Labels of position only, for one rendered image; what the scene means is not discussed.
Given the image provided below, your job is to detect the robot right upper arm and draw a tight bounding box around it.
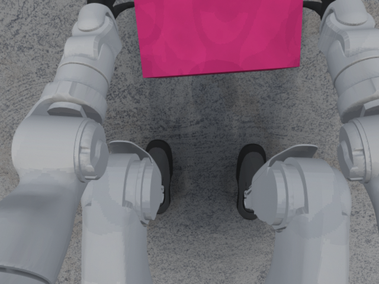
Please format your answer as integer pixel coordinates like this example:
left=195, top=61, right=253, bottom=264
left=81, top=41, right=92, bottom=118
left=337, top=114, right=379, bottom=233

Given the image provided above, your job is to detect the carton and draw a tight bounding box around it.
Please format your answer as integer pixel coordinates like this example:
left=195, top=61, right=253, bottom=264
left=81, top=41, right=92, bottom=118
left=134, top=0, right=303, bottom=78

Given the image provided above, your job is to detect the left robot thigh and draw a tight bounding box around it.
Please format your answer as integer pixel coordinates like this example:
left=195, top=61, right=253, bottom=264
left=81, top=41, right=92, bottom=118
left=81, top=153, right=159, bottom=284

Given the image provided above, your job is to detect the robot left foot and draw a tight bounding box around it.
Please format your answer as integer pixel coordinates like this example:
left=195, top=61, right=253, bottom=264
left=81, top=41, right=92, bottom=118
left=146, top=140, right=173, bottom=214

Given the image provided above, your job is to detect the robot right hand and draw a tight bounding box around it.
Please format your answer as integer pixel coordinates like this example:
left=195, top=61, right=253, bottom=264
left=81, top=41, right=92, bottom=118
left=303, top=0, right=335, bottom=20

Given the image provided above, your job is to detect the robot left upper arm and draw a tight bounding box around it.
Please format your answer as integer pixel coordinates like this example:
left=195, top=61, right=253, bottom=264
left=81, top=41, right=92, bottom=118
left=0, top=114, right=109, bottom=284

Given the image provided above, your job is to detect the robot left hand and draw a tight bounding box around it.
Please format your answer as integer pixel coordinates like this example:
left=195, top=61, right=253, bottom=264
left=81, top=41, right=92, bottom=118
left=87, top=0, right=134, bottom=19

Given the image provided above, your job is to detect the robot left forearm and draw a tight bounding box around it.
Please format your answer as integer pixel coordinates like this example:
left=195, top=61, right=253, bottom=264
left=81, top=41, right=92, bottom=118
left=11, top=3, right=122, bottom=170

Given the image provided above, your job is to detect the robot right forearm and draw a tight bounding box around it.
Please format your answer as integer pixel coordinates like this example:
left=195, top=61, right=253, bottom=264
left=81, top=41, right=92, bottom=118
left=317, top=0, right=379, bottom=124

